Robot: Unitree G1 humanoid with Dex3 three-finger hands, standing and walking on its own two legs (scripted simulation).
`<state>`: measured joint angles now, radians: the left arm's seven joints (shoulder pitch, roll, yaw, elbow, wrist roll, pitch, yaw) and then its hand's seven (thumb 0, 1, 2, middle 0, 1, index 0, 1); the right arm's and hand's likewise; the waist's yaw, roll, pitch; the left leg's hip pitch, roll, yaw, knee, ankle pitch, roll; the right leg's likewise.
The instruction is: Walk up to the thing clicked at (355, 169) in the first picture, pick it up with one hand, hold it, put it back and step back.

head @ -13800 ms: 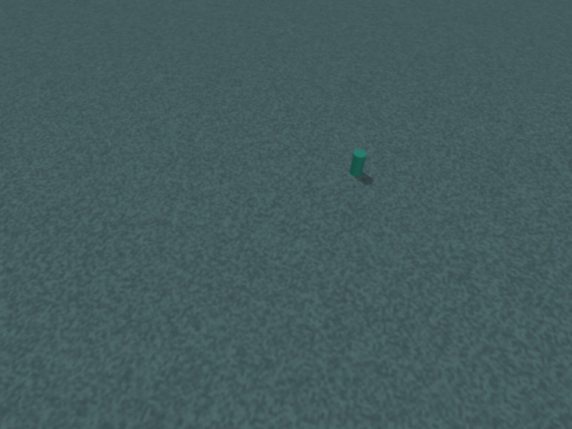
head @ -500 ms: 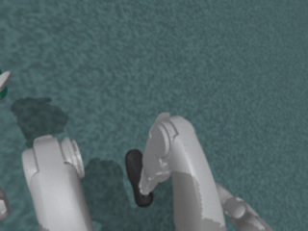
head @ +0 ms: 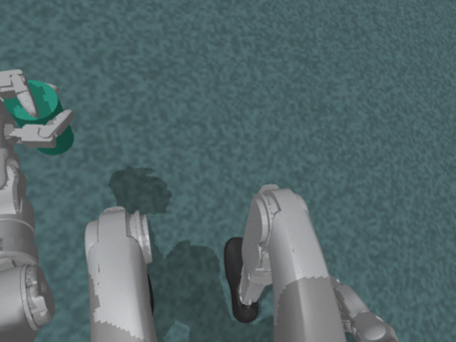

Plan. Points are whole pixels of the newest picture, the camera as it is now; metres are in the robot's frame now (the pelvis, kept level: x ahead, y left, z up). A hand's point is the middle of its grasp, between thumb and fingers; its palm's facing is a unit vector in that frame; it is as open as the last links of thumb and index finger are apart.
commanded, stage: settle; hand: left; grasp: from the side
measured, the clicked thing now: (44, 121) +0.47 +0.26 -0.10
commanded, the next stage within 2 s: lift in 0.76 s
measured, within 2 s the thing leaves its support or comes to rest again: neither
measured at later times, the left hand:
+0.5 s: hand (41, 95) +0.47 +0.24 +0.00, palm faces +0.15 -0.99 -0.05, open 5.3 cm
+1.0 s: hand (39, 84) +0.47 +0.23 +0.02, palm faces +0.17 -0.98 -0.05, open 5.3 cm
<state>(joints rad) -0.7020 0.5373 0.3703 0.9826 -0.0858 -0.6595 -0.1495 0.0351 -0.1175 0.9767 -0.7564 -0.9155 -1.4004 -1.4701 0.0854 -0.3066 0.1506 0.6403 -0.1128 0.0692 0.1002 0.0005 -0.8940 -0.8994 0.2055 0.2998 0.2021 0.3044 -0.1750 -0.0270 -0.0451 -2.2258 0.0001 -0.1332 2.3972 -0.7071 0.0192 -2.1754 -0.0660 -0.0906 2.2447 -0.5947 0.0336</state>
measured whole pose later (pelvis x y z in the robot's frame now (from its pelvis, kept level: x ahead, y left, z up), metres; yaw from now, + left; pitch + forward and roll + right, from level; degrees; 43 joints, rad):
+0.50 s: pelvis +0.00 -0.01 +0.03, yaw +3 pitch +33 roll -6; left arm -0.73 0.45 0.38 1.00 -0.07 -0.63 -0.16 0.04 -0.14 1.01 -0.77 -0.91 -1.43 -1.51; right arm 0.10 -0.30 0.08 0.65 -0.09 0.05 0.07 0.00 -0.90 -0.90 0.20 0.30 0.20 0.30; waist -0.16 -0.01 -0.11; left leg -2.16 0.00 -0.09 2.29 -0.71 0.01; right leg -2.14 -0.07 -0.05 2.19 -0.61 0.02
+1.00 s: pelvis +0.00 -0.01 +0.04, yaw +4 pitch +33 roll -5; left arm -0.76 0.43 0.39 1.04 -0.06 -0.64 -0.14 0.04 -0.14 1.00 -0.77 -0.92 -1.44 -1.50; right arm 0.13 -0.28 0.06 0.67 -0.09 0.04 0.07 0.00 -0.92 -0.91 0.20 0.30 0.20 0.30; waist -0.16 0.00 -0.13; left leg -2.13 0.00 -0.07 2.24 -0.70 0.01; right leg -2.12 -0.07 -0.04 2.15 -0.61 0.02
